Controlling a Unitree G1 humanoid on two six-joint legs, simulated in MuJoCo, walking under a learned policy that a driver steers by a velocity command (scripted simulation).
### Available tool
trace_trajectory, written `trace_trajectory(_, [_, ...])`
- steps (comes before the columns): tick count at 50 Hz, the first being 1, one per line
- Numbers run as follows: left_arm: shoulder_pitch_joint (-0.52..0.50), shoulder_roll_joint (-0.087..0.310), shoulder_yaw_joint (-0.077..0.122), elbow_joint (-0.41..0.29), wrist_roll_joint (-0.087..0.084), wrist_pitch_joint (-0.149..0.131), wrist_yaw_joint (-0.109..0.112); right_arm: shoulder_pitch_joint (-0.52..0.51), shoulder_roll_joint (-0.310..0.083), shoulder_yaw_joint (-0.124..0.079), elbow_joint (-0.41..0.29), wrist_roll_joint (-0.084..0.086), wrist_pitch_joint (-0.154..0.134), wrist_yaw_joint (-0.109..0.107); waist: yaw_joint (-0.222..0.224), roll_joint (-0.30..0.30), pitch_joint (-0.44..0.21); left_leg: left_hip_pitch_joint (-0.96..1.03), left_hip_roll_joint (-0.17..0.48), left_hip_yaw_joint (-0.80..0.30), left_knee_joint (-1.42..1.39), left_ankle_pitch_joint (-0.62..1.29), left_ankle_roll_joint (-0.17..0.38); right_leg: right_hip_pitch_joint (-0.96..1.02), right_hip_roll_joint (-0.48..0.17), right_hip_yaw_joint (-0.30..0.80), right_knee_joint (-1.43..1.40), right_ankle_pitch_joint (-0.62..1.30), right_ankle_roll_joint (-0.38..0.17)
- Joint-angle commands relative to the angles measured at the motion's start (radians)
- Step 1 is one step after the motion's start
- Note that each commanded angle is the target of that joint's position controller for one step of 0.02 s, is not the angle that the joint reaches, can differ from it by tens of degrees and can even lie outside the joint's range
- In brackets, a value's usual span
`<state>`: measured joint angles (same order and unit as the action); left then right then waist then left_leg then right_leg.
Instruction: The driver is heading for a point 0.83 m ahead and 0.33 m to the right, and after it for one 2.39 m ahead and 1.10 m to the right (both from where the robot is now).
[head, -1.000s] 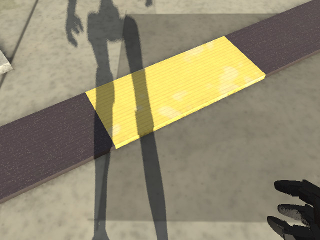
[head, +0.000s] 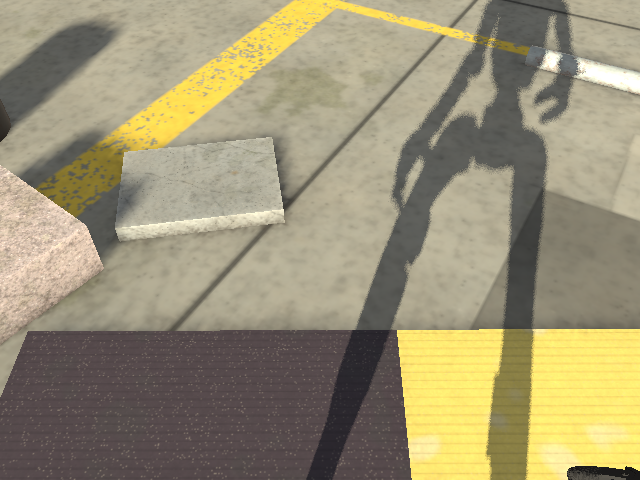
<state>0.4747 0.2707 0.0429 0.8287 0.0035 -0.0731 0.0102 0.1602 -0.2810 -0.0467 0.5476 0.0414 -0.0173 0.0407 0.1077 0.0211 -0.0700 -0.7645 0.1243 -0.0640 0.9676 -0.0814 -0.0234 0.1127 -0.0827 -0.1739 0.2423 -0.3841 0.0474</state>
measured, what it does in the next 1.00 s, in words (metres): walks ahead, turning right: left foot, then right foot 0.03 m higher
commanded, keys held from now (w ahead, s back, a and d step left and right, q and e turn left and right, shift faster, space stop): w+e+shift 0.98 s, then q+shift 0.02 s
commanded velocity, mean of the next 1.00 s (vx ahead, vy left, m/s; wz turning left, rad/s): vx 0.97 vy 0.00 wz -0.74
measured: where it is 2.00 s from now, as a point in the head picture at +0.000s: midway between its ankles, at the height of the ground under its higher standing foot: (496, 292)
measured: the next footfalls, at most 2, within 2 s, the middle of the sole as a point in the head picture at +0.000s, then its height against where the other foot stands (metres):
left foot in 0.10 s outside the picture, level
right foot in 0.56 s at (410, 457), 0.03 m higher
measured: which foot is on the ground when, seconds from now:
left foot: up 0.00-0.08, down 0.10-0.56, up 0.58-1.00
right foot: down 0.00-0.10, up 0.12-0.54, down 0.56-1.00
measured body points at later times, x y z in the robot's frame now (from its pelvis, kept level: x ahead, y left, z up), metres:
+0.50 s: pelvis +0.37 +0.05 -0.02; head +0.38 +0.03 +0.43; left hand +0.65 +0.21 -0.09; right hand +0.28 -0.20 -0.16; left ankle +0.18 +0.20 -0.73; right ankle +0.55 -0.09 -0.67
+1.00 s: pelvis +0.78 -0.10 +0.02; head +0.78 -0.14 +0.46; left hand +0.99 +0.09 -0.09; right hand +0.83 -0.47 +0.00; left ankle +1.01 -0.11 -0.70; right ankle +0.57 -0.06 -0.70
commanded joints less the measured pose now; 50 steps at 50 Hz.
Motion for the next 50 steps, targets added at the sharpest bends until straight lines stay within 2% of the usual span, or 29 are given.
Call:
trace_trajectory(1, [-0.059,0.199,0.041,-0.045,-0.035,-0.004,-0.005,-0.198,-0.036,0.008,-0.123,-0.002,-0.049,0.026,-0.035,-0.108,0.28,0.061,-0.029,0.091,-0.226,-0.086,0.036,-0.193,-0.237,0.192,-0.194,0.165,-0.231])
trace_trajectory(3, [-0.05,0.25,0.048,-0.022,-0.034,-0.004,-0.011,-0.1,-0.098,-0.019,-0.107,-0.002,-0.063,0.028,-0.119,-0.168,0.2,0.315,-0.11,0.118,-0.335,-0.192,0.067,-0.176,-0.231,0.179,-0.036,0.549,-0.224])
trace_trajectory(4, [-0.067,0.246,0.041,-0.011,-0.025,-0.004,-0.011,0.12,-0.155,-0.055,-0.048,0.005,-0.062,0.017,-0.257,-0.16,0.067,0.615,-0.155,0.145,-0.374,-0.169,0.094,-0.244,-0.187,0.119,0.224,0.803,-0.199])
trace_trajectory(5, [-0.079,0.197,0.021,-0.028,-0.009,-0.023,-0.013,0.348,-0.218,-0.084,0.006,0.0,-0.049,-0.007,-0.382,-0.134,-0.105,1.024,-0.053,0.029,-0.28,-0.147,0.105,-0.52,-0.142,0.124,0.559,0.687,-0.155])
trace_trajectory(6, [-0.005,-0.005,-0.024,-0.089,-0.002,-0.047,-0.023,0.427,-0.362,-0.098,0.027,-0.04,-0.051,-0.029,-0.285,0.276,-0.303,1.283,0.231,-0.442,-0.43,-0.492,0.159,-0.815,0.035,0.204,1.0,-0.112,-0.105])
trace_trajectory(7, [-0.021,0.061,-0.009,-0.088,-0.063,-0.074,-0.021,0.455,-0.286,-0.08,0.017,-0.064,-0.066,-0.022,-0.311,0.256,-0.427,1.219,0.311,-0.746,-0.654,-0.791,0.199,-0.863,0.064,0.385,1.176,-0.119,-0.116])
trace_trajectory(8, [-0.142,0.111,0.016,-0.127,-0.095,-0.067,-0.012,0.399,-0.213,-0.056,0.043,-0.048,-0.077,-0.012,-0.3,0.187,-0.206,1.1,0.29,-0.644,-0.702,-0.746,0.169,-0.998,0.031,0.346,1.247,-0.031,-0.112])
trace_trajectory(9, [-0.195,0.093,0.011,-0.146,-0.082,-0.058,-0.006,0.339,-0.165,-0.041,0.066,-0.036,-0.081,-0.008,-0.266,0.159,-0.068,0.966,0.28,-0.488,-0.685,-0.602,0.161,-1.046,-0.021,0.305,1.24,0.051,-0.11])
trace_trajectory(10, [-0.202,0.084,0.012,-0.142,-0.052,-0.045,-0.004,0.267,-0.122,-0.031,0.079,-0.046,-0.082,-0.007,-0.214,0.143,0.005,0.83,0.238,-0.355,-0.69,-0.466,0.15,-0.999,-0.06,0.288,1.188,0.137,-0.107])
trace_trajectory(11, [-0.155,0.071,0.019,-0.123,-0.049,-0.023,-0.012,0.209,-0.061,-0.017,0.087,-0.063,-0.088,-0.007,-0.156,0.164,0.033,0.727,0.193,-0.231,-0.701,-0.354,0.137,-0.923,-0.089,0.295,1.164,0.206,-0.104])
trace_trajectory(13, [-0.116,0.025,0.018,-0.105,-0.066,0.021,-0.029,0.15,0.001,-0.01,0.115,-0.055,-0.098,-0.011,-0.102,0.143,0.076,0.652,0.167,-0.065,-0.743,-0.172,0.12,-0.876,-0.105,0.287,1.155,0.234,-0.104])
trace_trajectory(18, [-0.237,0.018,0.014,-0.167,-0.047,0.059,-0.034,0.108,-0.03,-0.021,0.159,-0.07,-0.099,-0.042,-0.065,0.05,0.232,0.596,0.115,0.206,-0.826,0.085,0.104,-0.963,-0.062,0.247,1.009,0.37,-0.096])
trace_trajectory(22, [-0.355,0.042,0.008,-0.223,-0.044,0.051,-0.071,0.135,-0.111,-0.033,0.187,-0.059,-0.083,-0.063,-0.082,-0.017,0.27,0.724,0.114,0.329,-0.829,0.356,0.054,-0.949,-0.024,0.107,0.787,0.414,-0.151])
trace_trajectory(24, [-0.411,0.057,0.012,-0.259,-0.045,0.043,-0.088,0.165,-0.189,-0.048,0.194,-0.059,-0.065,-0.081,-0.083,0.008,0.221,0.759,0.108,0.364,-0.736,0.896,0.036,-0.771,0.067,-0.043,0.677,0.349,-0.185])
trace_trajectory(25, [-0.37,0.069,0.02,-0.271,-0.053,0.048,-0.089,0.173,-0.239,-0.06,0.202,-0.057,-0.052,-0.092,-0.037,0.071,0.172,0.791,0.14,0.36,-0.638,1.173,0.044,-0.685,0.102,-0.066,0.7,0.261,-0.201])
trace_trajectory(27, [0.013,0.22,0.091,-0.192,-0.061,0.074,-0.078,0.059,-0.294,-0.075,0.157,-0.038,-0.039,-0.084,0.166,0.141,-0.028,0.701,0.156,0.325,-0.206,1.408,0.094,-0.239,0.165,-0.022,0.713,0.112,-0.267])
trace_trajectory(28, [0.198,0.293,0.129,-0.134,-0.063,0.083,-0.058,0.003,-0.238,-0.061,0.138,-0.015,-0.054,-0.071,0.241,0.034,-0.075,0.513,0.045,0.305,0.167,0.904,0.068,0.069,0.154,0.107,0.493,0.217,-0.309])
trace_trajectory(29, [0.102,0.336,0.138,-0.137,-0.042,0.082,-0.036,0.066,-0.038,-0.006,0.069,-0.01,-0.094,-0.056,0.047,-0.427,-0.042,0.083,-0.25,0.216,0.683,-0.311,-0.007,0.219,-0.042,0.642,0.214,-0.067,-0.514])
trace_trajectory(30, [-0.001,0.224,0.09,-0.203,-0.006,0.045,-0.033,0.058,-0.073,0.009,0.028,-0.007,-0.149,-0.033,0.011,-0.333,-0.178,-0.009,-0.218,-0.092,0.714,-0.306,0.064,0.197,-0.129,1.074,0.021,-0.428,-0.533])
trace_trajectory(31, [-0.003,0.152,0.069,-0.223,0.006,0.018,-0.038,-0.052,-0.107,0.003,-0.009,0.006,-0.169,-0.023,0.008,-0.189,-0.061,-0.024,-0.183,-0.105,0.654,-0.284,0.107,0.063,-0.144,1.093,-0.046,-0.445,-0.455])
trace_trajectory(32, [-0.01,0.121,0.058,-0.201,0.008,-0.007,-0.055,-0.087,-0.086,0.005,-0.021,0.001,-0.173,-0.022,-0.053,0.026,0.049,0.004,-0.152,-0.099,0.547,-0.261,0.126,-0.095,-0.128,1.046,-0.056,-0.347,-0.408])
trace_trajectory(33, [-0.07,0.098,0.051,-0.204,-0.001,-0.02,-0.061,-0.063,-0.059,0.008,-0.007,-0.02,-0.163,-0.025,-0.11,0.099,0.076,0.067,-0.115,-0.103,0.48,-0.241,0.118,-0.225,-0.085,0.932,0.003,-0.225,-0.388])
trace_trajectory(36, [-0.16,0.093,0.041,-0.227,-0.026,-0.018,-0.044,0.006,-0.049,0.005,0.007,-0.048,-0.115,-0.028,-0.181,0.052,0.117,0.15,-0.075,-0.072,0.348,-0.25,0.053,-0.437,0.035,0.695,-0.006,-0.076,-0.379])
trace_trajectory(38, [-0.135,0.085,0.036,-0.223,-0.035,-0.027,-0.024,-0.094,-0.064,0.002,-0.02,-0.059,-0.108,-0.047,-0.144,0.066,0.162,0.158,-0.069,-0.046,0.159,-0.156,0.01,-0.505,0.06,0.653,-0.051,0.004,-0.381])
trace_trajectory(40, [-0.113,0.089,0.039,-0.203,-0.041,-0.016,0.0,-0.245,-0.026,0.012,-0.07,-0.068,-0.113,-0.053,-0.082,0.017,0.192,0.214,-0.1,-0.007,-0.094,0.009,-0.033,-0.551,0.107,0.582,-0.054,0.092,-0.352])
trace_trajectory(42, [-0.094,0.096,0.045,-0.183,-0.028,-0.005,0.003,-0.312,-0.008,0.005,-0.09,-0.054,-0.115,-0.044,-0.038,-0.072,0.164,0.319,-0.153,0.021,-0.255,0.156,-0.054,-0.557,0.129,0.551,-0.028,0.131,-0.303])
trace_trajectory(47, [-0.082,0.092,0.064,-0.143,-0.057,0.016,0.019,-0.335,-0.078,-0.04,-0.1,0.006,-0.137,-0.025,-0.02,-0.14,0.121,0.37,-0.148,-0.09,-0.52,0.179,-0.057,-0.316,0.095,0.667,0.141,0.057,-0.25])
trace_trajectory(49, [-0.106,0.102,0.077,-0.143,-0.05,0.03,0.025,-0.254,-0.131,-0.069,-0.072,0.02,-0.148,-0.024,-0.062,-0.154,0.091,0.402,-0.118,-0.096,-0.574,0.134,-0.038,-0.188,0.08,0.693,0.279,0.248,-0.224])
trace_trajectory(50, [-0.119,0.116,0.078,-0.138,-0.033,0.035,0.018,-0.105,-0.168,-0.091,-0.027,0.009,-0.151,-0.027,-0.133,-0.139,0.006,0.511,-0.112,-0.059,-0.621,0.197,-0.012,-0.109,0.111,0.626,0.471,0.461,-0.192])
